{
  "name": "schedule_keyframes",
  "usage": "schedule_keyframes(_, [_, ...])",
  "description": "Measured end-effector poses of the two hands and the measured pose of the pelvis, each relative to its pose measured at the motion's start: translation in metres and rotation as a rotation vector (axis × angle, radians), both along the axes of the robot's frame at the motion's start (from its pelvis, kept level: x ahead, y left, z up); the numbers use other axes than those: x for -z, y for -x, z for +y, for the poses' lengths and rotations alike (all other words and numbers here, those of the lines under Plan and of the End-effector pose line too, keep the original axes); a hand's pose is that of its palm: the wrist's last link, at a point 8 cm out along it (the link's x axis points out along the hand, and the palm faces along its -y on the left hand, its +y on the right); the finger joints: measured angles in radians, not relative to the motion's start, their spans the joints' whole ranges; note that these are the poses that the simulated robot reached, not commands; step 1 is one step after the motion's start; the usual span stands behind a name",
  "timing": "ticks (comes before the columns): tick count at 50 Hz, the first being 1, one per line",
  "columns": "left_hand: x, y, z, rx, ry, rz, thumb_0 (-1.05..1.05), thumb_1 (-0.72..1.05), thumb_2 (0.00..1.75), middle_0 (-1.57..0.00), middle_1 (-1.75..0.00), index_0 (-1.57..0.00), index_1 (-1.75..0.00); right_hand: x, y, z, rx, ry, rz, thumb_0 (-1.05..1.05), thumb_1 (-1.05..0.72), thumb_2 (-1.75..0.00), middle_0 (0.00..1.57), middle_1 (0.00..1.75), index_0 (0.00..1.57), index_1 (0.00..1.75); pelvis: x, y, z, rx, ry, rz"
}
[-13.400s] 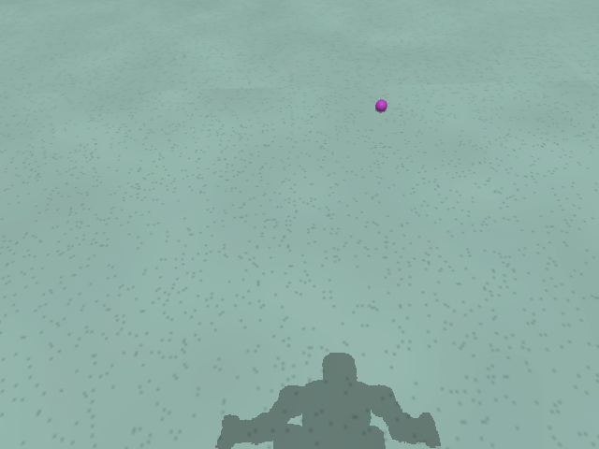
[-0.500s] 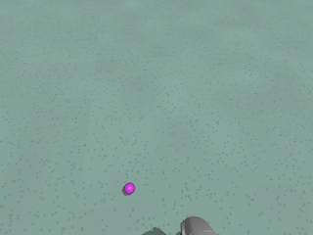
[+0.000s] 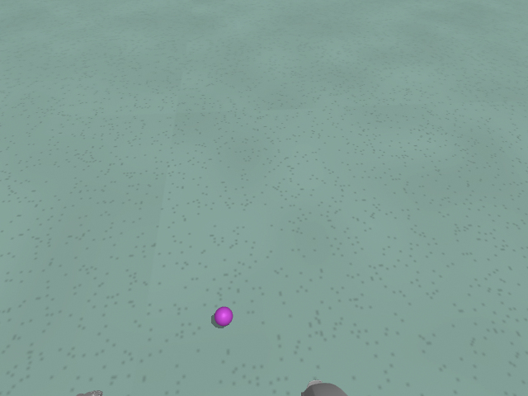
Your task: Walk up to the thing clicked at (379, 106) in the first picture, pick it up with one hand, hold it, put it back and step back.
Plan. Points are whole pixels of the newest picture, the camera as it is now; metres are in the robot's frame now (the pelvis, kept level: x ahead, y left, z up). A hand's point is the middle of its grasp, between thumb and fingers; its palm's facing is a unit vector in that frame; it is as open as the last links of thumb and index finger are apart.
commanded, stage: stand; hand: left
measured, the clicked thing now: (223, 316) +0.53 +0.15 -0.73
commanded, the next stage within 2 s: none
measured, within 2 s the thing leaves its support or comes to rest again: neither
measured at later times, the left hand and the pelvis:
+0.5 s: hand out of the picture +0.07 +0.22 -0.13, palm faces +0.00 -0.94 -0.34, open 7.4 cm; pelvis -0.01 -0.03 +0.02, yaw +0 degrees
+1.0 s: hand out of the picture +0.07 +0.21 -0.13, palm faces +0.00 -0.94 -0.34, open 7.4 cm; pelvis -0.01 -0.04 +0.02, yaw +1 degrees
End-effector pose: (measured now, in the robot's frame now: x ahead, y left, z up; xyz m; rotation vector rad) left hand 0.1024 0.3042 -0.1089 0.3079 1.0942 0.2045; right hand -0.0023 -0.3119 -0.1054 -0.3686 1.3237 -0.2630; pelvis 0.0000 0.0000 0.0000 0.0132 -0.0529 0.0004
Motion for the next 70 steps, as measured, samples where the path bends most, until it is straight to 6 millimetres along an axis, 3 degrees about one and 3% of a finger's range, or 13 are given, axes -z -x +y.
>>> schedule_keyframes(4, [0.004, 0.026, 0.005, -0.025, 0.006, 0.073, 0.00, 0.90, 0.90, -0.20, -0.30, -0.21, -0.30, -0.011, 0.004, -0.003, 0.019, 0.006, 0.005, 0.01, -0.90, -0.90, 0.20, 0.30, 0.20, 0.30, -0.007, -0.001, -0.004, 0.008, 0.006, -0.003])
schedule_keyframes(8, [0.006, 0.041, -0.002, -0.020, -0.002, 0.133, 0.01, 0.90, 0.90, -0.20, -0.30, -0.20, -0.30, -0.009, -0.015, -0.008, 0.026, 0.000, -0.045, 0.01, -0.90, -0.90, 0.20, 0.30, 0.20, 0.30, -0.007, 0.002, -0.008, 0.021, 0.020, -0.017])
schedule_keyframes(17, [-0.006, 0.038, -0.034, 0.000, 0.016, 0.084, 0.01, 0.90, 0.90, -0.20, -0.30, -0.21, -0.30, -0.005, -0.071, -0.008, -0.037, -0.070, -0.179, 0.01, -0.90, -0.90, 0.20, 0.30, 0.20, 0.30, -0.014, 0.012, -0.022, 0.006, 0.006, -0.031])
schedule_keyframes(21, [-0.011, 0.036, -0.041, 0.002, 0.012, 0.062, 0.00, 0.90, 0.90, -0.21, -0.30, -0.21, -0.30, -0.005, -0.084, -0.008, -0.058, -0.097, -0.207, 0.01, -0.90, -0.90, 0.20, 0.30, 0.20, 0.30, -0.015, 0.013, -0.028, 0.001, 0.003, -0.022])
schedule_keyframes(26, [-0.014, 0.038, -0.044, -0.009, 0.003, 0.063, 0.00, 0.90, 0.90, -0.21, -0.30, -0.21, -0.30, -0.004, -0.082, -0.012, -0.064, -0.108, -0.187, 0.00, -0.90, -0.90, 0.20, 0.30, 0.20, 0.30, -0.017, 0.014, -0.034, -0.005, 0.002, -0.014])
schedule_keyframes(41, [-0.012, 0.046, -0.044, -0.033, -0.006, 0.127, 0.00, 0.90, 0.90, -0.20, -0.30, -0.21, -0.30, 0.002, -0.046, -0.029, -0.023, -0.083, -0.046, 0.01, -0.90, -0.90, 0.20, 0.30, 0.20, 0.30, -0.018, 0.010, -0.041, -0.015, 0.002, 0.000])
schedule_keyframes(60, [-0.014, 0.038, -0.049, -0.040, -0.001, 0.109, 0.00, 0.90, 0.90, -0.20, -0.30, -0.21, -0.30, 0.000, -0.068, -0.028, -0.053, -0.089, -0.092, 0.01, -0.90, -0.90, 0.20, 0.30, 0.20, 0.30, -0.019, 0.005, -0.045, -0.021, 0.005, 0.001])
schedule_keyframes(70, [-0.012, 0.043, -0.048, -0.052, -0.001, 0.134, 0.00, 0.90, 0.90, -0.20, -0.30, -0.21, -0.30, 0.001, -0.069, -0.029, -0.059, -0.085, -0.074, 0.00, -0.90, -0.90, 0.20, 0.30, 0.20, 0.30, -0.019, 0.001, -0.045, -0.022, 0.006, 0.008])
